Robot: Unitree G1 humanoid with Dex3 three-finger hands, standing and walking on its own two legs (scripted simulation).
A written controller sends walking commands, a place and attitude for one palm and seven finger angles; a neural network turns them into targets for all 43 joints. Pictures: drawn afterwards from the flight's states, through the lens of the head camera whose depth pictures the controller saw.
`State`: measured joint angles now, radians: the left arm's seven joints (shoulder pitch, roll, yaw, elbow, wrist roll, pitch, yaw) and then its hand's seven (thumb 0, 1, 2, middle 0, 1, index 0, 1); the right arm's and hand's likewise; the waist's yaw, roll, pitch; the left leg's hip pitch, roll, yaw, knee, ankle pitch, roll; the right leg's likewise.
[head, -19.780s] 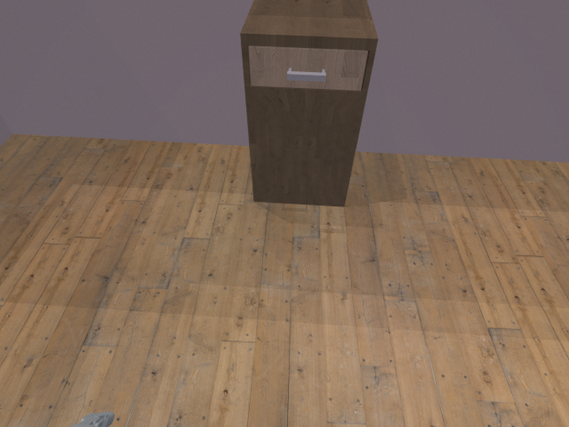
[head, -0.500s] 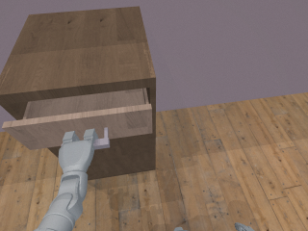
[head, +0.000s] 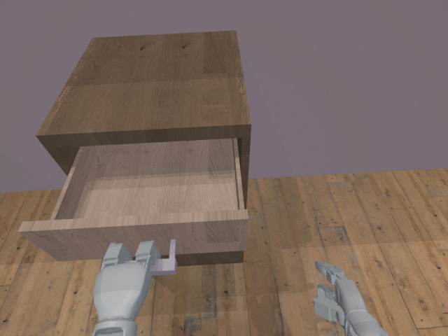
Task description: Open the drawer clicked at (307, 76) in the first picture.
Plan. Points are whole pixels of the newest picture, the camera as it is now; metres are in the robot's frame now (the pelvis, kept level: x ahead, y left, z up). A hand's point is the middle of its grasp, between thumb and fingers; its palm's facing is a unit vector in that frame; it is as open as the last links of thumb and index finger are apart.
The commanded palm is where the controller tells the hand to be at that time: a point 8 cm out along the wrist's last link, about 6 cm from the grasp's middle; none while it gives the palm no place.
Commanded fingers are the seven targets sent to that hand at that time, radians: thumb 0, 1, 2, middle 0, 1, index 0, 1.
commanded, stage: pull the drawer open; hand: left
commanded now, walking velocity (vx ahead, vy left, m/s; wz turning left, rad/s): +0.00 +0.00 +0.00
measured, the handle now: (141, 257) +0.26 +0.19 -0.03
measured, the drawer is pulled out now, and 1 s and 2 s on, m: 0.20 0.30 0.30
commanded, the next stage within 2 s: open the thumb to release the handle in 0.70 s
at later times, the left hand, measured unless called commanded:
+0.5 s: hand out of the picture +0.10 +0.17 -0.04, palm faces -0.09 -0.15 -0.98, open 6.2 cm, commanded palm +0.04 +0.17 +0.01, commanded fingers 0.00 0.90 0.90 -0.40 -1.35 -0.40 -1.35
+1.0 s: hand out of the picture +0.11 +0.18 -0.04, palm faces -0.03 -0.13 -0.99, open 6.6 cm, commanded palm +0.08 +0.18 +0.01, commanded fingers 0.00 0.13 0.57 -0.34 -1.27 -0.34 -1.27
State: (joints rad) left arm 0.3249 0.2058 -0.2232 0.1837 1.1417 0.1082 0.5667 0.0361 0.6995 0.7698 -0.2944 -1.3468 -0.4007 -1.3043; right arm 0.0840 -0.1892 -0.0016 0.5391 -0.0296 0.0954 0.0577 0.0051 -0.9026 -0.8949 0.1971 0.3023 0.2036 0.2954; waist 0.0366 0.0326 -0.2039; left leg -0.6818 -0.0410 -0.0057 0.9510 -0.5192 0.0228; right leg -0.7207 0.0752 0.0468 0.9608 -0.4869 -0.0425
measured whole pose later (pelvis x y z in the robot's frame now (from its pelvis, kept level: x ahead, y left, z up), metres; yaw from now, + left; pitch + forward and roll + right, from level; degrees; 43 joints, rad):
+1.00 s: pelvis -0.02 -0.02 -0.04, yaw +2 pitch +18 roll +2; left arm 0.68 0.27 -0.12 -0.13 1.12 -0.10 0.57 0.01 0.58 0.76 -0.34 -1.31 -0.36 -1.27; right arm 0.13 -0.23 -0.02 0.49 -0.09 0.06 0.05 0.01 -0.90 -0.90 0.20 0.30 0.20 0.30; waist 0.08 0.04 -0.23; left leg -0.90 -0.05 -0.02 1.16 -0.57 -0.01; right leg -0.95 0.07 0.02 1.20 -0.56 -0.07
